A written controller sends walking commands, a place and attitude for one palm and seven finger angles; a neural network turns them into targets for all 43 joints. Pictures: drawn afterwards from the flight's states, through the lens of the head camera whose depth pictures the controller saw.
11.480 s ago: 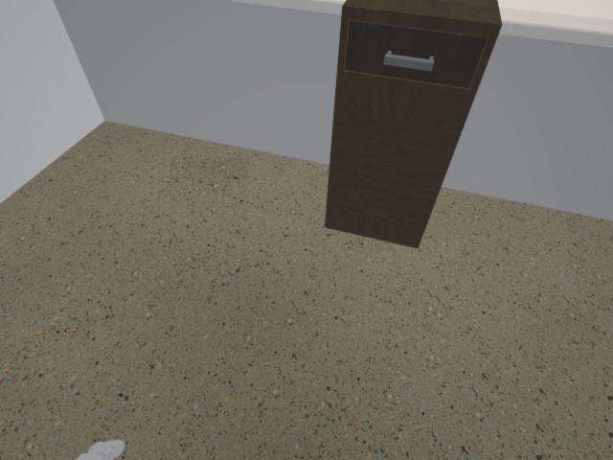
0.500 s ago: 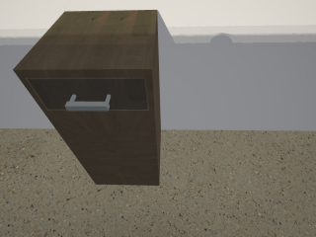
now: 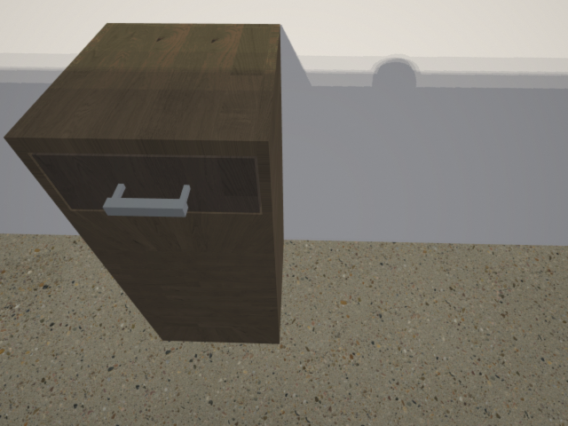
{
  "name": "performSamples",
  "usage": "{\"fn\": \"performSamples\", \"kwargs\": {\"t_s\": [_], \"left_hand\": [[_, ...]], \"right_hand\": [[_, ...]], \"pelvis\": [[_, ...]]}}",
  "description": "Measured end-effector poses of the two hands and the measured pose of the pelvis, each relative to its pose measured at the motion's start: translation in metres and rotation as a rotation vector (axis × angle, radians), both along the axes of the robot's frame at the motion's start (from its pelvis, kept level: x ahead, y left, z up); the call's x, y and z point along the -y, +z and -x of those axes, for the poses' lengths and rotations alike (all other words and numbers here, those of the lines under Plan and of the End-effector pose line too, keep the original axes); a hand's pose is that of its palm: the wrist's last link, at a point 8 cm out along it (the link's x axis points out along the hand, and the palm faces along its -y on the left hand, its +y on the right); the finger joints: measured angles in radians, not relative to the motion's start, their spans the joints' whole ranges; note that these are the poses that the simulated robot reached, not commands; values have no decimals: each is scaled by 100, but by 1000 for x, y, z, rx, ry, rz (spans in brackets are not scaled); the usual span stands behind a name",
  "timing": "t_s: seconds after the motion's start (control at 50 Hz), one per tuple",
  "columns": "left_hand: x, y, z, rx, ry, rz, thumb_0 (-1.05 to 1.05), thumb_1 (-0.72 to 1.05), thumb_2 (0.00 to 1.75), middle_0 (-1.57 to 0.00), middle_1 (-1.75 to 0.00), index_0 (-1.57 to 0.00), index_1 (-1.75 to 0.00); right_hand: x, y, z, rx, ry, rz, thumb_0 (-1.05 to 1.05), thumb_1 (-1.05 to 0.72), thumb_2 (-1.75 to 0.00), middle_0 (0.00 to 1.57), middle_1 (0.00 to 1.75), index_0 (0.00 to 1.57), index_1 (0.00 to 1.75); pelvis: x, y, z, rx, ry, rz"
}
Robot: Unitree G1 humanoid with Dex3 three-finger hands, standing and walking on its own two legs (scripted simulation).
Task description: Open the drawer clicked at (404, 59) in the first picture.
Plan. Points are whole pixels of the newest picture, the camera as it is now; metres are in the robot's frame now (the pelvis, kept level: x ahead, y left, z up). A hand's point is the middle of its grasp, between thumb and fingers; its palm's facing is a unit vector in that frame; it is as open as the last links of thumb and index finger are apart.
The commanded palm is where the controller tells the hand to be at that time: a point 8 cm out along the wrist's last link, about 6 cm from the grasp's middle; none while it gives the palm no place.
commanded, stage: come to a stop and stand still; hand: left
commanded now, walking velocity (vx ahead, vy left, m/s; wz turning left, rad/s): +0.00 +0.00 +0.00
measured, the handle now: (149, 198) +0.46 +0.27 +0.03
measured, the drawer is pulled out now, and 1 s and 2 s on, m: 0.00 0.00 0.00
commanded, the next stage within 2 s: look again from close up in 0.08 s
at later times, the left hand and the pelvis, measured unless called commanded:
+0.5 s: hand out of the picture +0.00 +0.22 -0.18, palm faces -0.01 -0.98 -0.21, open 7.3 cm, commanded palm none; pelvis -0.02 +0.05 -0.01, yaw -2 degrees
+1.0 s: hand out of the picture -0.03 +0.23 -0.18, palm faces -0.03 -0.98 -0.19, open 7.3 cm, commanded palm none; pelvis -0.03 +0.06 -0.01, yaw -2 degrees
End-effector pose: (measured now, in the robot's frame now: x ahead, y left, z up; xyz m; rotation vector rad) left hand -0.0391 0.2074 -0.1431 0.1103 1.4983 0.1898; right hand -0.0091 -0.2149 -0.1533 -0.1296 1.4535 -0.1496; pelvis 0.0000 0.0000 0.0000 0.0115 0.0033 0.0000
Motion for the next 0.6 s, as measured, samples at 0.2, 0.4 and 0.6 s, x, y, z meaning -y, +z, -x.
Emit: {"fn": "performSamples", "kwargs": {"t_s": [0.2, 0.4, 0.6], "left_hand": [[-7, -1, -17, 40, -24, -11, 1, 92, 90, -20, -30, -21, -30], [-47, -12, -23, 79, -93, -14, 0, 91, 90, -20, -30, -21, -30], [-75, -4, -37, 145, -111, -25, 0, 91, 90, -20, -30, -20, -30]], "right_hand": [[-12, 0, 12, -25, -19, -18, 1, -92, -90, 20, 30, 20, 30], [-24, 0, 7, 101, -33, 31, 1, -92, -90, 20, 30, 20, 30], [-51, 1, 20, 87, -10, 9, 2, -94, -90, 20, 30, 20, 30]], "pelvis": [[-4, 0, -2, -8, -3, 3], [-36, -11, 14, 0, -37, 21], [-58, -6, 22, 4, -44, 11]]}}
